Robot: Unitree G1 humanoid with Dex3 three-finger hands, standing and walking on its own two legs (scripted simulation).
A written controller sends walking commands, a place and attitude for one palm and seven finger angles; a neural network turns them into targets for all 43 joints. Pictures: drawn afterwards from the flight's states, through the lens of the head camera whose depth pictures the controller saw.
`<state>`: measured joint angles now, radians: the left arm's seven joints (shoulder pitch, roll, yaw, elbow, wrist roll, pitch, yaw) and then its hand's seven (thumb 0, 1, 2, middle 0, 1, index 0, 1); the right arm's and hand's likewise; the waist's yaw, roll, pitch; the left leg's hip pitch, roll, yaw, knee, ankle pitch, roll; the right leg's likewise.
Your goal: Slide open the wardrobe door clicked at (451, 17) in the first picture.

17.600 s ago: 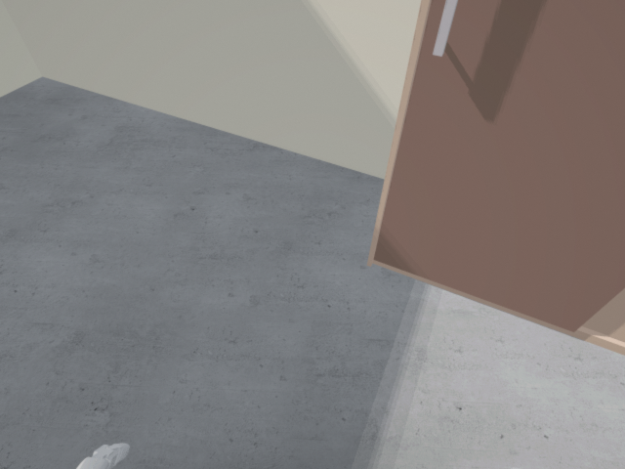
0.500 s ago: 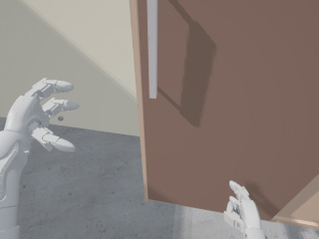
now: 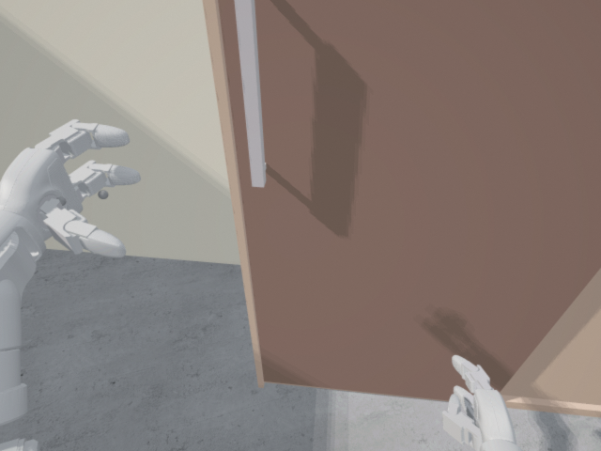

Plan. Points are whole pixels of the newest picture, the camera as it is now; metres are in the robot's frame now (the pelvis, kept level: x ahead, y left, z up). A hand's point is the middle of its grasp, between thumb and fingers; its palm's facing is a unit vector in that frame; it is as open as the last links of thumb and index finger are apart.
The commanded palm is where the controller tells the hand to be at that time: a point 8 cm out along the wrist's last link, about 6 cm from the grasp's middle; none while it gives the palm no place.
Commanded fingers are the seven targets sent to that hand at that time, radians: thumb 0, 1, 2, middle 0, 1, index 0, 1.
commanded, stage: raise the hand with hooked fingers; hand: left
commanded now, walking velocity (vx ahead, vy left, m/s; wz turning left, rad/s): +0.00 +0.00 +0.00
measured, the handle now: (254, 90) +0.53 +0.15 +0.27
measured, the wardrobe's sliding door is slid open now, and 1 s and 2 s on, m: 0.00 0.00 0.00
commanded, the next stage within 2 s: move the hooked fingers beside the handle in 0.20 s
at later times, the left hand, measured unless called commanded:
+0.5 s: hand (117, 167) +0.32 +0.27 +0.25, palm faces +0.11 -0.99 -0.07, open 14.0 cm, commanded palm +0.29 +0.31 +0.26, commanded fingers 0.00 -0.50 0.30 -0.30 -1.20 -0.30 -1.20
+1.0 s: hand (151, 157) +0.36 +0.24 +0.25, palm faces +0.08 -1.00 -0.05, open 14.0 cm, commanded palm +0.33 +0.29 +0.26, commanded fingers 0.00 -0.50 0.30 -0.30 -1.20 -0.30 -1.20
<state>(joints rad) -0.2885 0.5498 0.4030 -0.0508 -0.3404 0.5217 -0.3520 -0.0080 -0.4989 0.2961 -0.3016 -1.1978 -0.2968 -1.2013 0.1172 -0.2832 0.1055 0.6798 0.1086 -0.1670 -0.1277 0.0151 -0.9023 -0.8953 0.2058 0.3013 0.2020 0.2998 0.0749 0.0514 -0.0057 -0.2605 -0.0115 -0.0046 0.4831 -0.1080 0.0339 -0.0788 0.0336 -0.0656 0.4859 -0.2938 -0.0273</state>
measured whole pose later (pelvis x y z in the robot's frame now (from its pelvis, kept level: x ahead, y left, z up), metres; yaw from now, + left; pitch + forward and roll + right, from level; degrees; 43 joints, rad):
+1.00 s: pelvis +0.03 -0.01 +0.00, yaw -1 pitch -3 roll -1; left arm -0.42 0.51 0.39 0.13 -0.29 0.47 -0.30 -0.01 -0.50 0.30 -0.30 -1.20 -0.29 -1.20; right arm 0.15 -0.28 0.08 0.68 0.12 -0.14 -0.13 0.01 -0.90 -0.90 0.21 0.30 0.20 0.30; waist 0.06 0.04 -0.05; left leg -0.27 -0.01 0.01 0.49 -0.16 0.02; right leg -0.09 0.04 -0.05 0.47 -0.33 -0.04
